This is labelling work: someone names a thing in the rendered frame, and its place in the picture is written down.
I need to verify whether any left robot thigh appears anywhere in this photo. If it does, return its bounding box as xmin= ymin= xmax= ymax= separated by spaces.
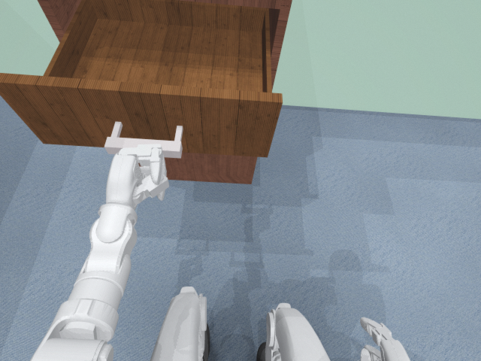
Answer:
xmin=150 ymin=293 xmax=207 ymax=361

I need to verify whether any right robot thigh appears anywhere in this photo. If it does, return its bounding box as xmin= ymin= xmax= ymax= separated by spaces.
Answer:
xmin=266 ymin=308 xmax=331 ymax=361

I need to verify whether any robot thigh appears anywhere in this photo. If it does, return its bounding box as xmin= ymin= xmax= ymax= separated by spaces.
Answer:
xmin=266 ymin=308 xmax=331 ymax=361
xmin=150 ymin=293 xmax=207 ymax=361

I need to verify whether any handle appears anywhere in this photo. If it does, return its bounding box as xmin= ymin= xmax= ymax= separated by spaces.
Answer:
xmin=104 ymin=122 xmax=183 ymax=158

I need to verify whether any robot left upper arm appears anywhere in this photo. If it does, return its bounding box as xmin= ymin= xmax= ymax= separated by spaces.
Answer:
xmin=34 ymin=338 xmax=113 ymax=361

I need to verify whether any robot right hand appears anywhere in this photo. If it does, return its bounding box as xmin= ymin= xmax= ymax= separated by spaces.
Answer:
xmin=360 ymin=317 xmax=410 ymax=361

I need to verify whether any cabinet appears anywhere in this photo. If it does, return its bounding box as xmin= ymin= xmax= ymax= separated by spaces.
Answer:
xmin=38 ymin=0 xmax=292 ymax=184

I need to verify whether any drawer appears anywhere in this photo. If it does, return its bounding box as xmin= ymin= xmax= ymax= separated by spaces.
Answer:
xmin=0 ymin=0 xmax=283 ymax=157

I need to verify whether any robot left forearm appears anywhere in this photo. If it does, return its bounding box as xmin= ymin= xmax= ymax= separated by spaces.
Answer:
xmin=30 ymin=203 xmax=138 ymax=361

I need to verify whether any robot left hand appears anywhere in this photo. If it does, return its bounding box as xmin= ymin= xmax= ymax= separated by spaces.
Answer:
xmin=106 ymin=144 xmax=169 ymax=210

